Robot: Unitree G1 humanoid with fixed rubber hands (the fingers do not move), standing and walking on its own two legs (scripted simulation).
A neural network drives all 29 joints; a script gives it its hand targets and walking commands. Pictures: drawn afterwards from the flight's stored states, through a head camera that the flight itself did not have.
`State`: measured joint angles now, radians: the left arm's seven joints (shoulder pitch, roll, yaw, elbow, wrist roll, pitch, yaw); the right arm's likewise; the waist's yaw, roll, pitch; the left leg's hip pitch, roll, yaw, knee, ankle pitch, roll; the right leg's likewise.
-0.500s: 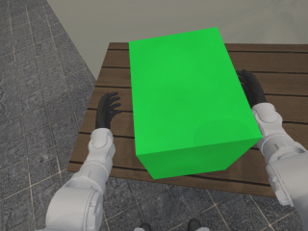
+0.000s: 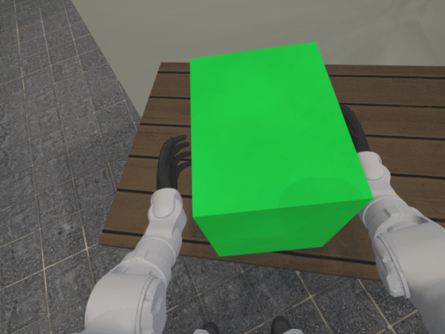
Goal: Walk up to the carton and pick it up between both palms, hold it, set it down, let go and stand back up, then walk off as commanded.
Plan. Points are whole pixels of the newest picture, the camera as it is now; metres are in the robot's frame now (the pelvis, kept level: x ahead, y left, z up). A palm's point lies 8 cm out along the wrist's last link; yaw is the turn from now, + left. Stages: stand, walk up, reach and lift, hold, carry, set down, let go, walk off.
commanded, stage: reach and lift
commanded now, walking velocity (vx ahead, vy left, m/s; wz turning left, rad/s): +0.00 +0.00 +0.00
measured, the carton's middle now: (262, 161) +0.45 +0.00 -0.04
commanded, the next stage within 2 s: none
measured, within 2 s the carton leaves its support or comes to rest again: leaves its support in 1.82 s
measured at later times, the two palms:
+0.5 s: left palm (177, 181) +0.38 +0.16 -0.01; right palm (351, 146) +0.46 -0.17 +0.00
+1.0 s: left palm (178, 183) +0.38 +0.15 -0.01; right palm (350, 149) +0.45 -0.16 +0.00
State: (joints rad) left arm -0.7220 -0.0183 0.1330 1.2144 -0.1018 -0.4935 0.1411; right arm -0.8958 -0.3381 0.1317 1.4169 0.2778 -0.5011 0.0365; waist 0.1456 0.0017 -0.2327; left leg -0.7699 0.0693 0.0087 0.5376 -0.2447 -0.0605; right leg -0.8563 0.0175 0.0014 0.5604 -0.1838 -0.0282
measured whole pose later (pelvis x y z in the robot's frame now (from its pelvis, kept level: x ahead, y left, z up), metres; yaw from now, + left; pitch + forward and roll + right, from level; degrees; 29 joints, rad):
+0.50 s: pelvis +0.00 +0.00 +0.00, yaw +0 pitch +28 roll +1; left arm -0.72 -0.08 0.23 1.21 0.00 -0.50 0.16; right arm -0.90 -0.31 -0.01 1.42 0.14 -0.50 0.02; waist 0.14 0.00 -0.23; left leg -0.77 0.07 0.01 0.54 -0.25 -0.06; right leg -0.86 0.02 0.00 0.56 -0.19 -0.03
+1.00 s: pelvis +0.00 +0.00 +0.00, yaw +0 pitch +28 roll +1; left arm -0.71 -0.11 0.40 1.21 0.14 -0.55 0.15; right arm -0.90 -0.25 -0.34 1.42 -0.19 -0.53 0.01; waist 0.12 0.00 -0.23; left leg -0.77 0.07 0.01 0.54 -0.25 -0.06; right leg -0.86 0.02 0.00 0.56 -0.19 -0.03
